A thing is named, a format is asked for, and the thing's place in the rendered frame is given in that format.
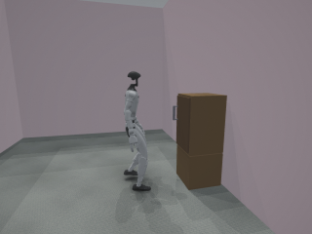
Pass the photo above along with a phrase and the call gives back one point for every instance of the humanoid robot head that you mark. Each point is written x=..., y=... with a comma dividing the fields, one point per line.
x=133, y=75

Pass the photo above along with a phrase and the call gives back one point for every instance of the handle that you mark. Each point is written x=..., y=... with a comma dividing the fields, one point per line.
x=174, y=112

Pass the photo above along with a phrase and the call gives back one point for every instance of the cupboard door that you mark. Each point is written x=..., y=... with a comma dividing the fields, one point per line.
x=183, y=112

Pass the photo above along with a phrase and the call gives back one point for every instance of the robot right hand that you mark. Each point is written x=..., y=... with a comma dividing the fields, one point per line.
x=133, y=142

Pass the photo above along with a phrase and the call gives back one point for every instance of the left robot forearm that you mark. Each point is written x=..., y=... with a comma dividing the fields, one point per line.
x=136, y=120

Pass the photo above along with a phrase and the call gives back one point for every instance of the right robot forearm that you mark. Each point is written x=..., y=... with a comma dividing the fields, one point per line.
x=129, y=122

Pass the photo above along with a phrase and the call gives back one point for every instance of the robot right upper arm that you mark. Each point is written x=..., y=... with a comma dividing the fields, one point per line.
x=130, y=99

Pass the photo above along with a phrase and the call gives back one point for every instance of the robot left hand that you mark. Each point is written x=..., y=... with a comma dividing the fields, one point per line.
x=140, y=126

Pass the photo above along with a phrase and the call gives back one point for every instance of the left robot foot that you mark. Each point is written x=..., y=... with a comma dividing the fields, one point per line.
x=132, y=173

